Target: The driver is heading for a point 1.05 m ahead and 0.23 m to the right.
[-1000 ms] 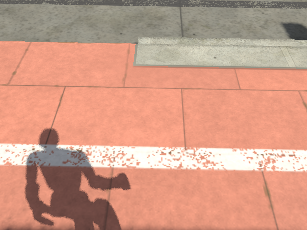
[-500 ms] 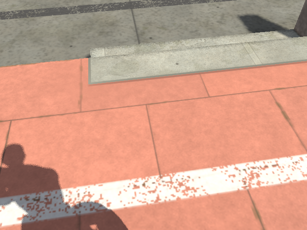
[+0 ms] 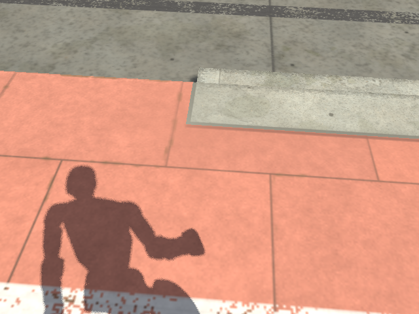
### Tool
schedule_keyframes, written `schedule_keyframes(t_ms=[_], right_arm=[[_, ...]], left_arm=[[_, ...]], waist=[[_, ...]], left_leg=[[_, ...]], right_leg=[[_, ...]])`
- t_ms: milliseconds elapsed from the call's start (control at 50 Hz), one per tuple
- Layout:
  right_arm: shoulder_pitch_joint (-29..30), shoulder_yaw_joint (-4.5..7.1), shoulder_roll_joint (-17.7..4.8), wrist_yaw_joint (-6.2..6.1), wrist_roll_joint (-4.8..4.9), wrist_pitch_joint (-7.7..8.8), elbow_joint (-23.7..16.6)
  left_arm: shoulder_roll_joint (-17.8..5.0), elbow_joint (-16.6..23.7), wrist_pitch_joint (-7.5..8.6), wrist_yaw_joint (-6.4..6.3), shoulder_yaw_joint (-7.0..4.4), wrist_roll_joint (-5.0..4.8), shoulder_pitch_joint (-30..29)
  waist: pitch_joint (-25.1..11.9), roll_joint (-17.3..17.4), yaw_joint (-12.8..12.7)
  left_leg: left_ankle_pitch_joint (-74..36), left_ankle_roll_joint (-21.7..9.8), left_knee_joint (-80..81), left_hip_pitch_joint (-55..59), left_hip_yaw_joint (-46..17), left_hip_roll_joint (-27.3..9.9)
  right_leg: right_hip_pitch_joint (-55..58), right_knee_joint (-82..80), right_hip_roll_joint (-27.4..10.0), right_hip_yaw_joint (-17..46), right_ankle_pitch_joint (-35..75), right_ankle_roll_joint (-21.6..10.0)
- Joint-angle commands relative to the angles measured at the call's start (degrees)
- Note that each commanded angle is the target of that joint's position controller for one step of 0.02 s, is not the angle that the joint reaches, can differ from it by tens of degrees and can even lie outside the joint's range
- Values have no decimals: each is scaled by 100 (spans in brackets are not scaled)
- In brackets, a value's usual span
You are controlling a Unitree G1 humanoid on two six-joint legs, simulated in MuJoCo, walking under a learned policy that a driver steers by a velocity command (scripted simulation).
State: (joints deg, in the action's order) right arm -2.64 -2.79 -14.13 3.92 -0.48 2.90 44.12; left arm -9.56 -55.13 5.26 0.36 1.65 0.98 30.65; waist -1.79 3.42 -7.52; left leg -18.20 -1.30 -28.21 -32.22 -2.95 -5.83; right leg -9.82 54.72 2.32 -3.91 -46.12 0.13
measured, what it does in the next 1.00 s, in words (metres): goes down, turning right: left foot 0.14 m lower, then right foot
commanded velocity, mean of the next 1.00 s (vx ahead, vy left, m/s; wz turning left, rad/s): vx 0.30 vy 0.00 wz -0.28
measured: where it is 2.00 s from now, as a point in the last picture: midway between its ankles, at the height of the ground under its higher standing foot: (290, 307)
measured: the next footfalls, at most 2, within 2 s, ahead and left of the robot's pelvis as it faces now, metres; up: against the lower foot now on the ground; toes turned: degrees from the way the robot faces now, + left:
left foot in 0.04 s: +0.21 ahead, +0.13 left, -0.14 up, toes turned +2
right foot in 0.52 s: +0.47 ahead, -0.10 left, -0.14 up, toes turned -4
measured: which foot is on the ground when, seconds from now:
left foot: up 0.00-0.02, down 0.04-0.54, up 0.56-1.00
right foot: down 0.00-0.06, up 0.08-0.50, down 0.52-1.00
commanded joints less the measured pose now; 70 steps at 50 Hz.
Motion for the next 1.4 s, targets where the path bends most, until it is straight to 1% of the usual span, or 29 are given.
schedule_keyframes(t_ms=[20,40,60,80,100,120,140,200,240,360,440,480,520,540,560,580,600,640,700,880,1000,1020,1040,1060,1080,1120,1200,1280,1400], right_arm=[[373,301,-441,-19,552,211,-266],[-751,480,-673,-63,363,200,133],[-2361,614,-863,-80,262,163,640],[-3013,697,-1187,-142,149,102,829],[-3441,815,-1285,-149,337,23,897],[-3178,870,-1401,-270,282,-30,949],[-2225,737,-923,-355,136,-30,721],[-871,520,-273,-307,-4,242,564],[-959,547,-394,-354,-9,263,678],[-1633,755,-836,-547,161,215,941],[-1880,770,-634,-543,137,125,1130],[-1664,836,-795,-542,136,67,1062],[-1542,860,-859,-602,159,24,939],[-1639,799,-690,-643,-21,65,729],[-2190,571,-196,-526,-141,179,658],[-2039,688,-682,-439,-38,234,693],[-1433,729,-746,-473,127,199,493],[-1006,781,-731,-673,45,27,375],[-1033,804,-505,-760,-19,-153,243],[-17,814,-512,-748,34,-244,-248],[-331,829,-588,-572,126,-47,-253],[-552,891,-750,-552,98,-35,-200],[-569,970,-1107,-584,-9,-72,-249],[-602,1027,-1360,-559,-240,-131,-236],[-373,970,-998,-557,-200,-131,-427],[-113,880,-651,-572,-49,-160,-548],[-494,875,-727,-645,37,-192,-407],[-961,957,-965,-639,57,-36,-300],[-1068,1027,-1184,-387,209,110,-149]], left_arm=[[-1190,-59,-376,-328,-461,-316,214],[-976,-78,-374,-284,-431,-196,289],[-709,-142,-262,-189,-420,-158,235],[-35,-220,-129,-99,-259,-354,1024],[-602,229,91,-68,-305,-476,620],[-666,723,204,-127,-328,-675,-431],[-848,879,144,-299,-392,-585,-1284],[-703,846,-110,-363,-475,-234,-1105],[-536,883,-149,-321,-522,-139,-1211],[-447,1289,-140,-60,-441,-213,-2589],[-526,1570,-157,75,-467,-180,-3289],[-628,1602,-143,124,-517,-122,-3242],[-1099,1357,-157,122,-739,-65,-2253],[-1673,1263,-178,66,-893,-8,-1445],[-1899,1278,-162,101,-879,-71,-1322],[-1600,1367,-232,78,-825,-108,-1140],[-1456,1488,-266,35,-792,-103,-1673],[-1214,1635,-359,-42,-732,-145,-2332],[-1251,1704,-392,-61,-781,-63,-2465],[-1441,1797,-642,-338,-885,-194,-2214],[-1382,1952,-735,-371,-874,-234,-2261],[-1260,1998,-755,-373,-833,-255,-2207],[-910,2000,-763,-358,-745,-209,-1863],[-1128,2241,-704,-343,-814,-274,-1861],[-1696,2071,-643,-303,-981,-174,-1741],[-1659,1821,-753,-296,-1024,-206,-1632],[-1165,2083,-782,-161,-843,-252,-2080],[-1030,2286,-598,-72,-762,-205,-2517],[-968,2192,-416,59,-681,-209,-2507]], waist=[[781,-289,257],[175,-91,670],[-480,139,1383],[-1640,1412,1286],[-2412,1461,1710],[-2048,1120,1667],[-1132,-167,1431],[-77,-171,510],[345,71,418],[138,-61,845],[360,-147,1046],[96,72,936],[-491,-121,469],[-1220,-928,321],[-2170,-1960,513],[-2526,-1283,278],[-1758,-1079,328],[-851,-385,631],[-732,-743,905],[-507,-1068,687],[-544,-1206,922],[-612,-1029,976],[-861,88,738],[-697,1699,629],[-698,1033,626],[-573,248,570],[-88,657,897],[-80,544,1161],[278,616,1058]], left_leg=[[296,-123,845,580,181,190],[156,-240,649,1976,520,404],[-1300,-459,133,4054,269,-77],[-1870,-1193,-1608,6551,-928,-1233],[248,-1755,-811,6749,-2335,-1725],[3556,-1918,432,6332,-3215,-1976],[4168,-1680,1203,4949,-3154,-1748],[3400,-1381,1334,1972,-2373,-1341],[2367,-1187,1564,1029,-1100,-637],[1518,-1096,1672,1852,-334,-685],[669,-795,1198,2792,1,-815],[-352,-590,640,2977,246,-700],[-874,-242,-851,2804,607,-209],[1009,154,-2724,1295,902,198],[5471,417,-4588,-507,363,1045],[5466,357,-5050,-815,-409,802],[4940,326,-4989,-1201,-317,636],[4267,411,-4248,-894,-211,336],[4011,416,-3337,-117,-159,438],[3227,534,-1655,101,-459,701],[3020,351,218,1385,-342,808],[2460,227,706,2092,-427,454],[1432,-248,760,2941,-1368,-739],[313,-1285,968,3007,-2744,-1626],[45,-1507,884,2952,-2584,-1810],[973,-1001,758,2831,-1498,-1081],[3569,-841,1486,2758,-1027,-722],[3762,-944,1718,3091,-909,-974],[3739,-962,1768,2154,-379,-945]], right_leg=[[-280,-257,-1152,1345,4318,-871],[-552,839,-865,1132,4735,-746],[-1887,2771,-423,768,3079,-406],[-4167,5588,78,1056,-335,-47],[-4894,6083,39,1450,127,-30],[-5774,5360,-266,1148,1151,-78],[-5560,4813,-612,636,1959,-82],[-4126,3249,-1057,1115,3275,-144],[-3390,1557,-1057,913,3727,36],[-2638,-1400,-761,600,5107,-7],[-2838,-2045,-560,600,4855,-319],[-2269,-2240,-304,313,4475,-471],[-753,-2733,10,188,5311,-726],[1210,-2281,-1035,1521,8036,-1222],[2987,-2575,-2384,3655,8778,-2337],[2924,-2872,-2216,3831,7366,-2273],[2245,-3048,-1944,3231,6722,-2018],[617,-3383,-1541,2580,6394,-1677],[-431,-3548,-1173,2304,6246,-1511],[-777,-3698,-844,2944,3312,-1182],[-462,-3071,-637,3320,4644,-1009],[-779,-2751,-402,3155,4294,-781],[-1485,-1544,192,2390,2443,-453],[-2660,-526,842,1526,912,-120],[-2835,654,418,1591,1075,106],[-2867,1244,215,1345,1826,280],[-3284,1001,-106,752,2753,345],[-3153,-29,-413,684,2924,306],[-1503,-1786,-376,197,2784,-93]])
Keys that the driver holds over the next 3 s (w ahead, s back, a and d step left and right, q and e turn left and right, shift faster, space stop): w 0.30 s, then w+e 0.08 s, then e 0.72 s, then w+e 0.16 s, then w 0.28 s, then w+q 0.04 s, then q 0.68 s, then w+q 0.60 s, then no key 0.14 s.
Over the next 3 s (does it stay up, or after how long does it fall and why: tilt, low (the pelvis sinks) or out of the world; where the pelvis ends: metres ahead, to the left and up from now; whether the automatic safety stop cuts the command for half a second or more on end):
stays up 0.86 -0.14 -0.05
